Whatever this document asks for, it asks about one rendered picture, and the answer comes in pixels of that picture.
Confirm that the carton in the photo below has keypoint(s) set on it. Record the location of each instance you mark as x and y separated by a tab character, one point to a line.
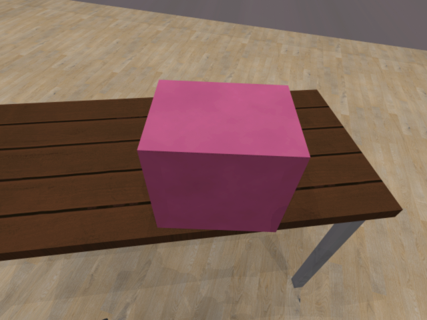
221	156

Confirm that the table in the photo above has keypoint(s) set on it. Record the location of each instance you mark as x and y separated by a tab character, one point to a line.
71	181

